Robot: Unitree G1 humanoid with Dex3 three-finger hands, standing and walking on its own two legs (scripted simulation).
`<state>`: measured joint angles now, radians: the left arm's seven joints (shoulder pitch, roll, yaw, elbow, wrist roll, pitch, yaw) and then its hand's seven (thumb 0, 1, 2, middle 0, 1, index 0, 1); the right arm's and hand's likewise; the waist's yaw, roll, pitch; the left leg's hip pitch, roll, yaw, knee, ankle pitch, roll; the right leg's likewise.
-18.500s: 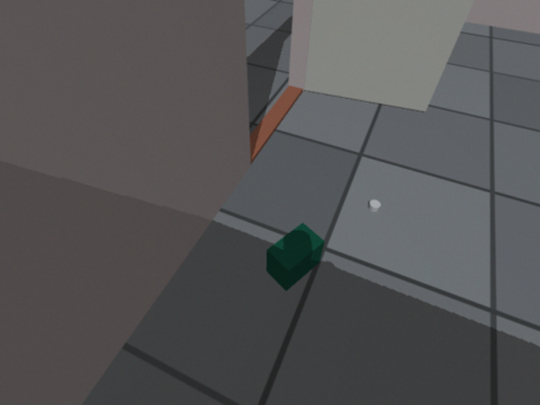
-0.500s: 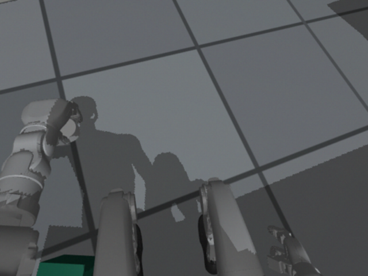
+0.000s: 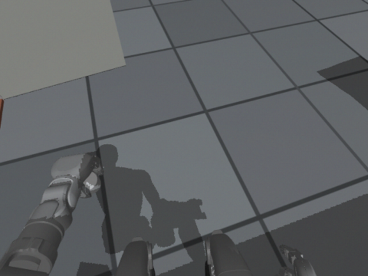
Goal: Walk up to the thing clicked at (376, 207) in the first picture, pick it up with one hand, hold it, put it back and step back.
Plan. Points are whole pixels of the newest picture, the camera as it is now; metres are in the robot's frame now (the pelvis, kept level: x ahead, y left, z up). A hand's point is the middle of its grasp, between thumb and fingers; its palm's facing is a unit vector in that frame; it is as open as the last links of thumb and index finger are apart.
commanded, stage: lift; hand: left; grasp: from above
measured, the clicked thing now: (88, 183) +0.37 +0.23 -0.11
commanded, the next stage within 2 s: hold in 0.32 s
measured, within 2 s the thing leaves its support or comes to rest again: neither
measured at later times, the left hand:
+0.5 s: hand (71, 169) +0.36 +0.22 +0.01, palm faces -0.44 -0.07 -0.89, open 7.3 cm
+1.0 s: hand (65, 155) +0.37 +0.22 +0.05, palm faces -0.44 -0.04 -0.90, open 7.3 cm
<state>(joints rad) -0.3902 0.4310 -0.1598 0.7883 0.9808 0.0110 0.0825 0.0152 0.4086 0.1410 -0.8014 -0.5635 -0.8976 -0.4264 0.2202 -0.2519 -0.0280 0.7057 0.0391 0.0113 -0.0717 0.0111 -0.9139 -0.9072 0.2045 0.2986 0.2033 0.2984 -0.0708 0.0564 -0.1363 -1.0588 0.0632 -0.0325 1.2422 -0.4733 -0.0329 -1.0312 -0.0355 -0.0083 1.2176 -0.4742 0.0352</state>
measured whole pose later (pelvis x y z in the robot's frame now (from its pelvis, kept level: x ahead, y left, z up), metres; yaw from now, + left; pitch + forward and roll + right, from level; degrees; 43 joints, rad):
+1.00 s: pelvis +0.06 +0.00 +0.09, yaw -1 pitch +6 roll +0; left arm -0.30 0.39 -0.20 0.73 1.00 0.01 0.02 0.02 0.39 0.18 -0.80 -0.57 -0.90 -0.43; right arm 0.22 -0.26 -0.06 0.70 0.05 0.06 -0.04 0.01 -0.92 -0.90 0.20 0.30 0.20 0.30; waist -0.01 0.05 -0.07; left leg -0.44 0.05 0.04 0.67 -0.32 -0.02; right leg -0.44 -0.05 0.02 0.67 -0.32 0.04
